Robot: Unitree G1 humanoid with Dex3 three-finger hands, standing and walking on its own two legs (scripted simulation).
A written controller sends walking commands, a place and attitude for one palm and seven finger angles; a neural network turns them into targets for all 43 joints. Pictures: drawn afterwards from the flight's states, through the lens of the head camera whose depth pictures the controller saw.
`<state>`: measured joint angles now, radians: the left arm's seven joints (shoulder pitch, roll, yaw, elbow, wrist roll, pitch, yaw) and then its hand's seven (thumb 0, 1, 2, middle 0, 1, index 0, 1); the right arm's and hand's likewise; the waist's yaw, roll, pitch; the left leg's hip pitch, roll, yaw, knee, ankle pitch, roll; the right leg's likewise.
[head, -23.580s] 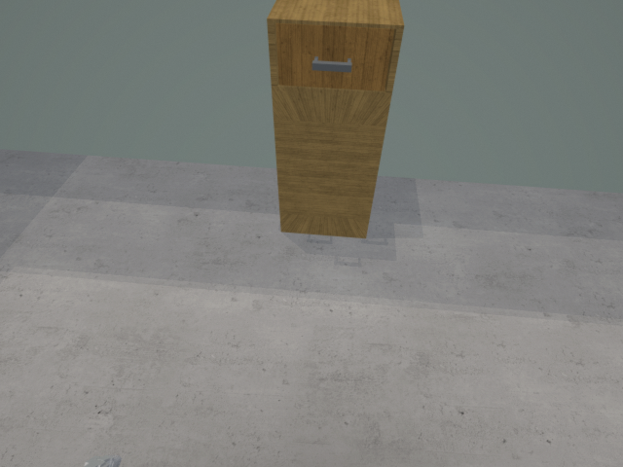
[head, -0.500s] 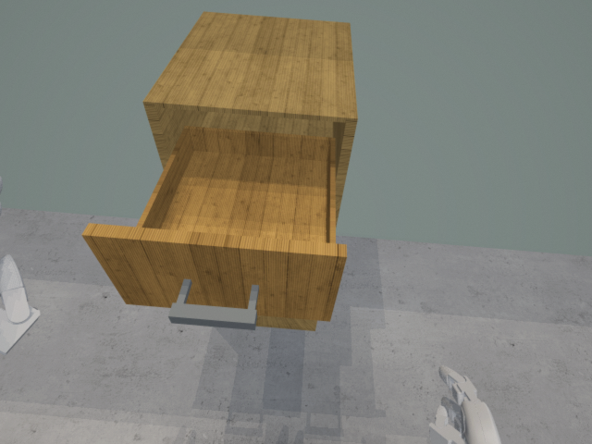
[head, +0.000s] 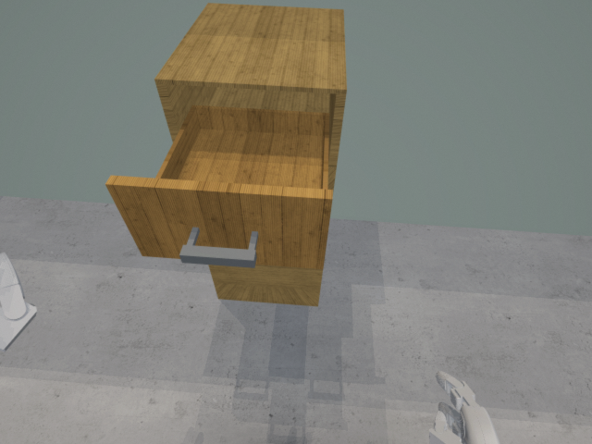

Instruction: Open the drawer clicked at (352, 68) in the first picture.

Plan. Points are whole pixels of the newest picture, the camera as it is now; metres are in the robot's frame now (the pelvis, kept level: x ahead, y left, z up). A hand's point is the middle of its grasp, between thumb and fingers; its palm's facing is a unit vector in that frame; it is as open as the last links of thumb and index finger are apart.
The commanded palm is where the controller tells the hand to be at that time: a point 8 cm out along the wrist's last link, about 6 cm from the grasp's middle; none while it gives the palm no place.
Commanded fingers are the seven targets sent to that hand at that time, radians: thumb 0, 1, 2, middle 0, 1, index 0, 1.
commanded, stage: stop stepping back and stand still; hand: left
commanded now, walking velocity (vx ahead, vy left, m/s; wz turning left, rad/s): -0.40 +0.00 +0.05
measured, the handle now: (221, 246) +0.40 +0.15 +0.02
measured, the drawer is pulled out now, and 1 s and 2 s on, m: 0.30 0.30 0.30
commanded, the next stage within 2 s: let the arm hang, fingers relaxed in 0.78 s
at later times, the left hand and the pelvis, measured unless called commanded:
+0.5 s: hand out of the picture +0.09 +0.23 +0.20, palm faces +0.45 -0.77 -0.44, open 7.4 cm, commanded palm +0.03 +0.27 +0.21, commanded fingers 0.00 0.90 0.90 -0.20 -0.30 -0.20 -0.30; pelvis -0.09 -0.01 +0.01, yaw +1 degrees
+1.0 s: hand (79, 440) +0.12 +0.25 +0.02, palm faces +0.20 -0.88 -0.43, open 7.4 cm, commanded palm none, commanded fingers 0.00 0.90 0.90 -0.20 -0.30 -0.20 -0.30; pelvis -0.09 +0.00 +0.00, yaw +3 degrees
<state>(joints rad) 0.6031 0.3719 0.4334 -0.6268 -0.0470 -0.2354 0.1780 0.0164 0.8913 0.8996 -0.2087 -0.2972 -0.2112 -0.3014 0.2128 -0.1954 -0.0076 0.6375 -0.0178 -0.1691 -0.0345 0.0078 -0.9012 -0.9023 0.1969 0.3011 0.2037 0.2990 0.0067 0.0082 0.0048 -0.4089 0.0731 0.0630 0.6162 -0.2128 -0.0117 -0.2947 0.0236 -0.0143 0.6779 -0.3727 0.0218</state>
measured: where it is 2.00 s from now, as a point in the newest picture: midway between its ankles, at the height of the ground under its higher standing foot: outside the picture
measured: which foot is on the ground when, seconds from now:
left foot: down 0.00-0.04, up 0.06-0.26, down 0.28-1.00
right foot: up 0.00-0.00, down 0.02-1.00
